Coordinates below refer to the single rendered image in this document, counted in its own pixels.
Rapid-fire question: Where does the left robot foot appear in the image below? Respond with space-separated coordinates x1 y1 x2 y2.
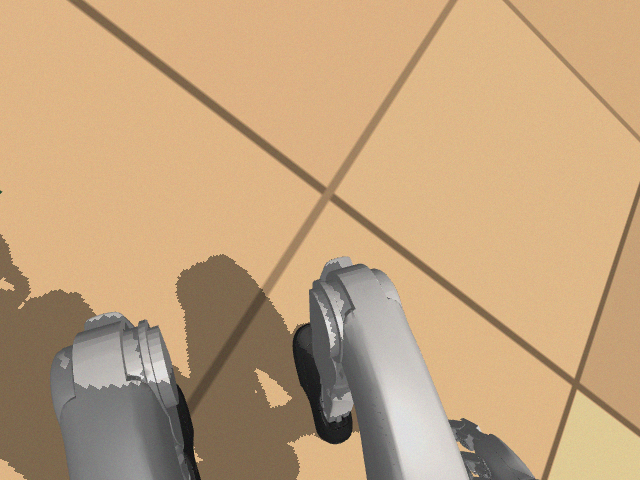
176 383 201 480

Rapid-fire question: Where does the right robot hand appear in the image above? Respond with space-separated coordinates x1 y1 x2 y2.
448 418 536 480

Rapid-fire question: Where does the right robot foot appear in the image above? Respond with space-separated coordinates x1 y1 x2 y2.
293 323 353 444

